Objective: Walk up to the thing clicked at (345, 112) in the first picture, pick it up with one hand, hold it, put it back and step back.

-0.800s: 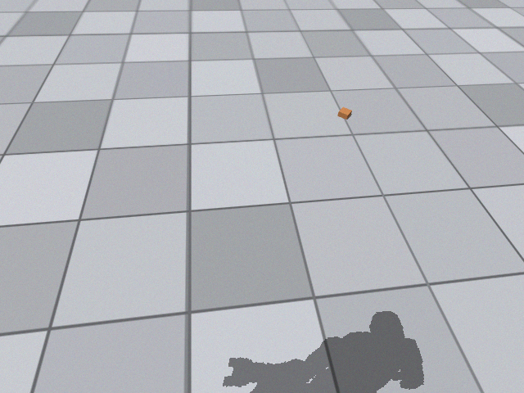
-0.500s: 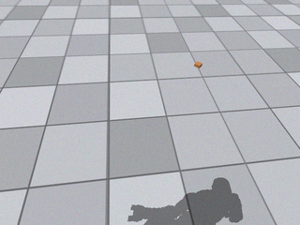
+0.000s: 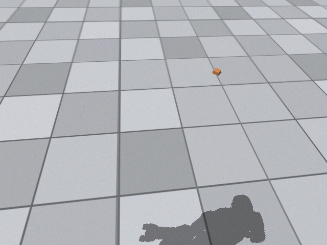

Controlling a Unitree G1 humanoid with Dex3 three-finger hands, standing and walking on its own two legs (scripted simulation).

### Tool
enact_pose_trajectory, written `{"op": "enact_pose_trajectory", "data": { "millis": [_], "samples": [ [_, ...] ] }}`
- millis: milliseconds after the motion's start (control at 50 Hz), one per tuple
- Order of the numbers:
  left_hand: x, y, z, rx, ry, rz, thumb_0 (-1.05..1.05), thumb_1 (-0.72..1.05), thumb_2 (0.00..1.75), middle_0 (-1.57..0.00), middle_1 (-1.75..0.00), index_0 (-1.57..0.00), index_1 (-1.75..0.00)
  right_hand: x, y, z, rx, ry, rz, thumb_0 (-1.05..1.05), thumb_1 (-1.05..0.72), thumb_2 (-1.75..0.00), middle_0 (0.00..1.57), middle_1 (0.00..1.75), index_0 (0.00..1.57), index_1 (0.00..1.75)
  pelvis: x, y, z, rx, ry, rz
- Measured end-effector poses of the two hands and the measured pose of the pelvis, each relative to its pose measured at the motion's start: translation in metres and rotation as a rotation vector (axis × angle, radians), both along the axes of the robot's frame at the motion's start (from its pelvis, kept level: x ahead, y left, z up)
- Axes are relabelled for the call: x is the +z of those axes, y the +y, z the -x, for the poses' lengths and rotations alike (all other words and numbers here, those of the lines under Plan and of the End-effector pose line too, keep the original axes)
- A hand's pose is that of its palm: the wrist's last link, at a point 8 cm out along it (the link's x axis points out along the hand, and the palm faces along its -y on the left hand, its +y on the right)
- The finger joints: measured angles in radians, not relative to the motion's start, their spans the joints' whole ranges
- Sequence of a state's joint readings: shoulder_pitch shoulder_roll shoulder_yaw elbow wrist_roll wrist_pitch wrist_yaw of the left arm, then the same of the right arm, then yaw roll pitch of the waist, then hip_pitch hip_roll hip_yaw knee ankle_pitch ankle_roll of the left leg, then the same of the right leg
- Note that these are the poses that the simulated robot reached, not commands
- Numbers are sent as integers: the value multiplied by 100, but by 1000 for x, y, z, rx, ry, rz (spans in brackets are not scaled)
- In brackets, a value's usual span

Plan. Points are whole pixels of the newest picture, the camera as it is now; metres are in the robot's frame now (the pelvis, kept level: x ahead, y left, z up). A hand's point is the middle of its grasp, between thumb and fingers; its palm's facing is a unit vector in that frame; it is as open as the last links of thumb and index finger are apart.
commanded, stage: stand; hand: left
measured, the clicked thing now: (216, 71) +1.84 -0.62 -0.77
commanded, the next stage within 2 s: walk up in 0.32 s
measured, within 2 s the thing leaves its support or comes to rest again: neither
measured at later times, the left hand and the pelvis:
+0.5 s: hand out of the picture +0.12 +0.25 -0.15, palm faces -0.13 -0.93 -0.33, open 7.4 cm; pelvis +0.02 -0.02 -0.01, yaw -6 degrees
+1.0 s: hand (121, 184) +0.32 +0.12 -0.16, palm faces -0.26 -0.91 -0.32, open 7.4 cm; pelvis +0.22 -0.13 -0.01, yaw -17 degrees
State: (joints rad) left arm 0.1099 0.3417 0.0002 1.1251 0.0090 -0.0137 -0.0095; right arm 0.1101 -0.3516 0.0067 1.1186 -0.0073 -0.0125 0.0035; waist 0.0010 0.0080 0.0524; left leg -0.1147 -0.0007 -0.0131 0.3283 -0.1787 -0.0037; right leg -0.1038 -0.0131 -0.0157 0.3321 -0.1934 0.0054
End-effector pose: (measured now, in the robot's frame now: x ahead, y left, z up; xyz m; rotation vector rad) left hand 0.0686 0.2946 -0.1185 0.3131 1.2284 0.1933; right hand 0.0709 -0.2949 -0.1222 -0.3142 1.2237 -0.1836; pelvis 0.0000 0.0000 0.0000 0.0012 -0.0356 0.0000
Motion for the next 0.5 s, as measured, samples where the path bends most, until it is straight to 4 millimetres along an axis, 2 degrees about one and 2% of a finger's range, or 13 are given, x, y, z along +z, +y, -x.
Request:
{"op": "enact_pose_trajectory", "data": {
  "millis": [360,420,500],
  "samples": [
    [-1,1,1,-3,6,16,1,91,90,-20,-30,-21,-30,2,-4,0,-8,-16,-4,1,-91,-90,20,30,20,30,-1,-1,-3,-17,13,-4],
    [0,4,-11,-53,25,15,1,90,90,-20,-30,-21,-30,7,-19,2,-49,-100,10,1,-90,-89,21,30,20,30,-5,-5,-8,-67,25,-11],
    [10,0,-49,-119,-3,3,1,91,90,-20,-30,-20,-30,14,-52,17,-107,-116,55,0,-90,-89,21,30,21,30,-6,-21,-22,-111,19,-27]
  ]
}}
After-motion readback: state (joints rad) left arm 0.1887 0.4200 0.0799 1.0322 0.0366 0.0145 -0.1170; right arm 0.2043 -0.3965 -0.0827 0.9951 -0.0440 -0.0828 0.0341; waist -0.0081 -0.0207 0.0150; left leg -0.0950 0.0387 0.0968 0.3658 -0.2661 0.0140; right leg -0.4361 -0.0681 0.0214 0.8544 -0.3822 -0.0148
